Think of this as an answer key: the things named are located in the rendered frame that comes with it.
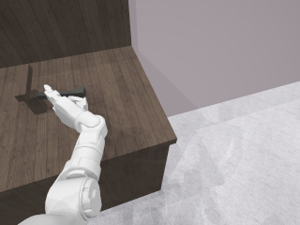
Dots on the left robot forearm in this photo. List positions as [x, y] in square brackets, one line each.
[88, 151]

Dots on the left robot upper arm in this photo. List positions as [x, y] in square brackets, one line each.
[70, 202]

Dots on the tap lever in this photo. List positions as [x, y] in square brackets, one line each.
[80, 92]

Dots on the counter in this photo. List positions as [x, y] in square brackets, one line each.
[68, 44]

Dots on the robot left hand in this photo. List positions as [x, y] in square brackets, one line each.
[66, 108]

